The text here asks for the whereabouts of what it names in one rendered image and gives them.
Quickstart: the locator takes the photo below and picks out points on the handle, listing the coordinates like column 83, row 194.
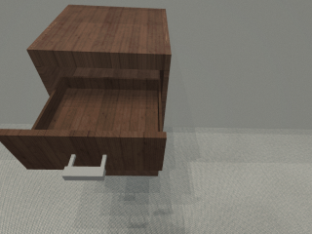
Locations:
column 71, row 172

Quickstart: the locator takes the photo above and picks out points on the drawer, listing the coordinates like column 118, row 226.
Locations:
column 89, row 116

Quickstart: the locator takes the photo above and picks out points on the cabinet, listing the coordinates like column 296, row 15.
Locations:
column 106, row 41

